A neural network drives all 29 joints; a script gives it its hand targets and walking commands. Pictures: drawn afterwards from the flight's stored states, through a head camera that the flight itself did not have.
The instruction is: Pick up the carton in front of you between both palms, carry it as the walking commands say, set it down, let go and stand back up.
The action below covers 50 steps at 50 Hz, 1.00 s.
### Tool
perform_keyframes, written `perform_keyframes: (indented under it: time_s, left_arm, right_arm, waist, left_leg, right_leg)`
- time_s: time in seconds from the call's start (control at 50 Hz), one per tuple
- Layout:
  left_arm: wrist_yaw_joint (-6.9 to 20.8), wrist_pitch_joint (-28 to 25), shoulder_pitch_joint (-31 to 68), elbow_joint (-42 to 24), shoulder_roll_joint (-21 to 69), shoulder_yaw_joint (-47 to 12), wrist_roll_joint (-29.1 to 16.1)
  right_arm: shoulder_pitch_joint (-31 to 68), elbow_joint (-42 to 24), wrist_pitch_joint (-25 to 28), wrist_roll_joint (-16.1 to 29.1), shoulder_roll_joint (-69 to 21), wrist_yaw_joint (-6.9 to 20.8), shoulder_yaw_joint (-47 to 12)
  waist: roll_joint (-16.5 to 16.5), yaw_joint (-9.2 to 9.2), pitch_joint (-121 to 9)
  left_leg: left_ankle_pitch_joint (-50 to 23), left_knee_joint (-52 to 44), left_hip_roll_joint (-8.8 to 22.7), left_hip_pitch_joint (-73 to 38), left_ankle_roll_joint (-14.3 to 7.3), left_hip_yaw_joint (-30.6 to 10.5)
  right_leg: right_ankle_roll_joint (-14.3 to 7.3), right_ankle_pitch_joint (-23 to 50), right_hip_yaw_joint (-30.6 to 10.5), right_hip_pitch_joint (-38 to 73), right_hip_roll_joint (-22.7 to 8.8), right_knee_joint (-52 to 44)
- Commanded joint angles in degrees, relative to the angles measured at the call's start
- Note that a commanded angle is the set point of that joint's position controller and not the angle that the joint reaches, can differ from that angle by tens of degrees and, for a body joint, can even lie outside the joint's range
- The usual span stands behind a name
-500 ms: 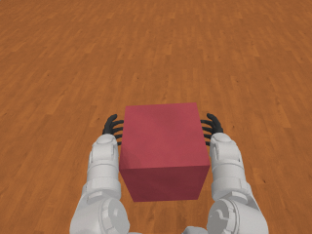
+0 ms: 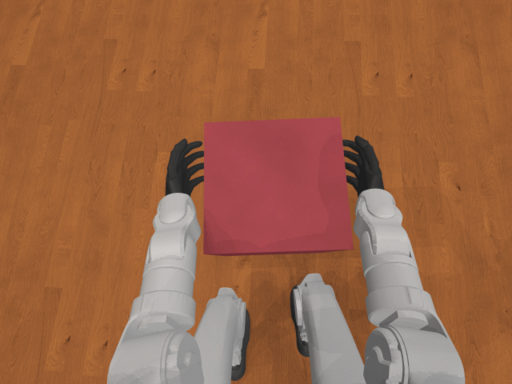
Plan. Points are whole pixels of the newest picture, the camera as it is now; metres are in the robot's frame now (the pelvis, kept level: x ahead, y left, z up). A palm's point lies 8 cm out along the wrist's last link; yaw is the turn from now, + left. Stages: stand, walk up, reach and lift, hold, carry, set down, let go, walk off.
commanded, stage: set down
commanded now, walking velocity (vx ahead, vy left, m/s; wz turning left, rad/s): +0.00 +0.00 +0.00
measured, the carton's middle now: (272, 198) +0.40 -0.03 -0.16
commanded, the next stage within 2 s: none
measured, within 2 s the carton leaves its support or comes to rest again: neither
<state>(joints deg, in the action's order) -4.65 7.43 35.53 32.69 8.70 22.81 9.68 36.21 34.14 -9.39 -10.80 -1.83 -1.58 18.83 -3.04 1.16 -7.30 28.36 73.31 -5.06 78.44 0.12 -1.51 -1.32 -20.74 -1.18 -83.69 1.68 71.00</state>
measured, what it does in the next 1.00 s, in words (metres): lowers itself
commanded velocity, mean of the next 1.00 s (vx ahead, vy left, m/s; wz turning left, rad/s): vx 0.00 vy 0.00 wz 0.00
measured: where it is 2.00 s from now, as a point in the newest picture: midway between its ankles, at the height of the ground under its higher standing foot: (270, 344)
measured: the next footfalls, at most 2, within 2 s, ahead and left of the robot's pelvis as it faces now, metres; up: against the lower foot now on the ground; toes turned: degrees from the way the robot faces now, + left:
none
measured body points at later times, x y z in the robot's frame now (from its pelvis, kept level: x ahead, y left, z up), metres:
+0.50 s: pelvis -0.03 +0.00 -0.13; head +0.24 -0.04 +0.23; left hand +0.44 +0.10 -0.23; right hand +0.43 -0.20 -0.24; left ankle +0.04 +0.12 -0.60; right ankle +0.09 -0.10 -0.60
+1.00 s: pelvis -0.05 +0.00 -0.24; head +0.29 -0.05 +0.05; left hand +0.47 +0.08 -0.39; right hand +0.46 -0.22 -0.40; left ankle +0.04 +0.12 -0.60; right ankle +0.09 -0.10 -0.60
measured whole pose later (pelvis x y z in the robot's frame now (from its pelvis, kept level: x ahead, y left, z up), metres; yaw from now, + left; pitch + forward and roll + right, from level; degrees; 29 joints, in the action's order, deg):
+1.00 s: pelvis -0.05 +0.00 -0.24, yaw +4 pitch +42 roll +4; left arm -13.5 8.2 66.9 46.6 -0.6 19.4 0.7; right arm 70.0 52.7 -10.4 -1.0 15.2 -2.0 14.2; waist -5.0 5.4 7.9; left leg 36.3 120.0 -7.7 125.9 1.5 2.1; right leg -1.7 -26.1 -1.0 -132.2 0.1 116.6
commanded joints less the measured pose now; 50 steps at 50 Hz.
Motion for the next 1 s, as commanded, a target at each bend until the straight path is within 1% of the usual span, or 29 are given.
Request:
perform_keyframes:
  time_s: [0.0,0.08,0.16,0.34,0.46,0.6,0.74,0.92,0.98]
  left_arm:
    - [9.3,0.8,28.1,4.4,50.0,-30.2,-2.4]
    - [8.7,0.7,30.7,6.7,49.3,-27.5,-1.8]
    - [7.5,-0.1,34.1,7.2,48.2,-26.6,-2.2]
    - [4.4,-1.0,42.6,5.2,46.3,-28.2,-4.8]
    - [3.3,-0.4,47.7,5.1,44.7,-28.5,-6.2]
    - [2.9,0.2,53.3,6.9,42.8,-26.8,-6.6]
    - [3.1,0.2,58.5,8.8,40.6,-26.1,-7.8]
    - [3.3,-0.4,65.6,9.6,37.4,-28.3,-11.8]
    - [3.3,-0.7,68.1,8.7,37.3,-29.9,-13.7]
  right_arm:
    - [28.2,1.5,0.3,3.0,-48.5,9.4,-28.5]
    - [30.7,4.4,0.4,2.6,-46.8,9.9,-25.8]
    - [33.6,6.0,1.0,3.1,-45.1,9.9,-24.4]
    - [41.3,5.7,1.3,5.8,-41.1,9.0,-24.1]
    - [46.1,5.9,0.5,7.3,-38.7,8.7,-23.8]
    - [51.0,8.1,-0.3,8.5,-36.5,9.3,-22.8]
    - [55.3,10.6,-0.5,9.8,-33.8,10.4,-22.2]
    - [61.8,12.4,0.3,13.7,-29.6,11.2,-24.2]
    - [64.6,11.4,0.7,15.6,-29.0,11.3,-25.8]
  waist:
    - [4.3,1.75,-43.6]
    - [3.7,2.23,-43.2]
    - [3.3,2.74,-45.7]
    - [3.6,4.15,-53.6]
    - [4.0,5.13,-55.4]
    - [3.9,5.70,-53.9]
    - [3.5,6.63,-52.6]
    - [2.8,8.05,-52.7]
    - [2.8,8.44,-54.9]
  left_leg:
    - [-9.1,-5.5,-5.6,-0.6,1.4,-1.3]
    - [-8.3,-1.8,-6.1,3.9,1.4,-1.0]
    - [-8.0,2.4,-6.7,7.4,1.6,-0.4]
    - [-5.7,11.7,-7.9,13.7,2.1,1.3]
    - [-3.6,17.3,-8.4,18.0,2.0,2.2]
    - [-2.2,23.3,-8.7,23.2,1.8,3.0]
    - [-1.9,28.9,-8.7,27.8,1.7,3.6]
    - [-3.3,36.1,-8.4,29.8,1.7,4.3]
    - [-4.6,38.3,-8.2,28.9,1.5,4.5]
  right_leg:
    - [1.4,15.0,-3.4,37.7,5.2,-1.6]
    - [1.1,14.2,-2.7,30.9,5.5,2.4]
    - [1.0,14.3,-2.0,26.1,5.7,6.7]
    - [1.7,12.4,-0.7,20.2,6.1,15.6]
    - [2.1,10.4,-0.3,16.4,6.0,20.4]
    - [2.1,9.0,-0.2,10.7,5.5,25.5]
    - [1.9,10.1,-0.1,6.2,4.7,30.9]
    - [1.7,13.3,0.3,3.9,3.5,37.5]
    - [1.8,15.2,0.4,4.8,3.1,39.5]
